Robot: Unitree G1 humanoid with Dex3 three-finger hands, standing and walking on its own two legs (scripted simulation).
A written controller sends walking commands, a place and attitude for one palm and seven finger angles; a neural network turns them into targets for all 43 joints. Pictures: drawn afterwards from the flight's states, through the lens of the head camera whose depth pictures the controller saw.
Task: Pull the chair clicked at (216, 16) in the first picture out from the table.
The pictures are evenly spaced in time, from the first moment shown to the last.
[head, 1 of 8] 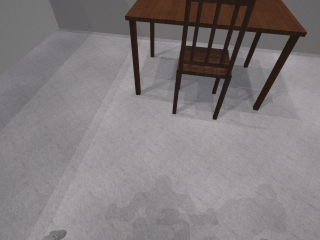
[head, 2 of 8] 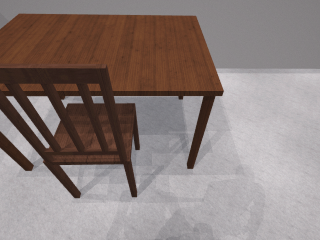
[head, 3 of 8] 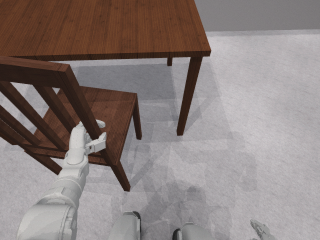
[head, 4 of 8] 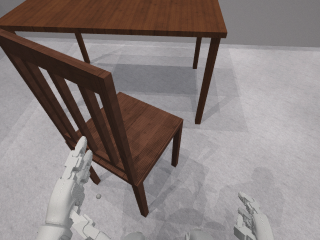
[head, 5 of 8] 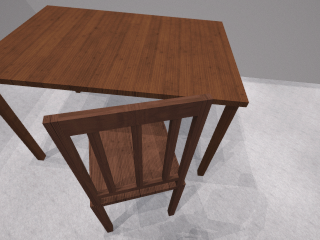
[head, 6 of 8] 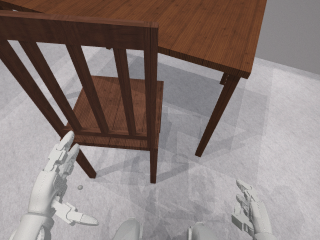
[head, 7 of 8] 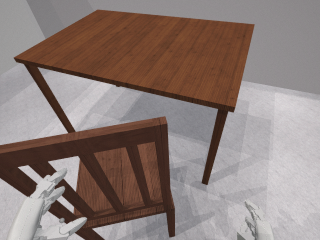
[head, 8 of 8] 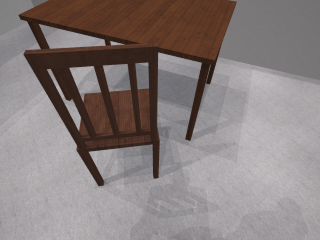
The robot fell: no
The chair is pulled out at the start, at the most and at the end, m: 0.00 0.43 0.30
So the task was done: no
